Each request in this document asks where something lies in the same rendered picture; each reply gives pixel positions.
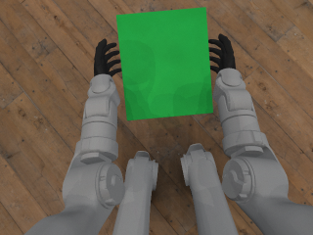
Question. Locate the right robot upper arm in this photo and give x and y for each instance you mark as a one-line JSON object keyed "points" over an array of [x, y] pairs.
{"points": [[260, 187]]}

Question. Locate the left robot forearm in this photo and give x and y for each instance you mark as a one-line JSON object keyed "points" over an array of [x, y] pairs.
{"points": [[99, 124]]}

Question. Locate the robot right hand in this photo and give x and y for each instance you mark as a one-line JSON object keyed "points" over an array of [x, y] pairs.
{"points": [[226, 54]]}

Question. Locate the carton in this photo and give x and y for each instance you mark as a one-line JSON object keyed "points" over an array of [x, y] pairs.
{"points": [[165, 63]]}

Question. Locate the right robot forearm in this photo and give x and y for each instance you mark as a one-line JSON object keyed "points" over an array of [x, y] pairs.
{"points": [[241, 131]]}

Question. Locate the left robot shin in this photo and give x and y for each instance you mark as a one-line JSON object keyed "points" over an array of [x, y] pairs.
{"points": [[131, 162]]}

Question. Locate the right robot thigh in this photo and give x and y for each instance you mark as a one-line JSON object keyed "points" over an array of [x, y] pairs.
{"points": [[213, 215]]}

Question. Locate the left robot upper arm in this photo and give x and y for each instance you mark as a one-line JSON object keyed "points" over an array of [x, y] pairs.
{"points": [[90, 192]]}

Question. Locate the robot left hand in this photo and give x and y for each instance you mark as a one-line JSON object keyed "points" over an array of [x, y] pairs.
{"points": [[101, 64]]}

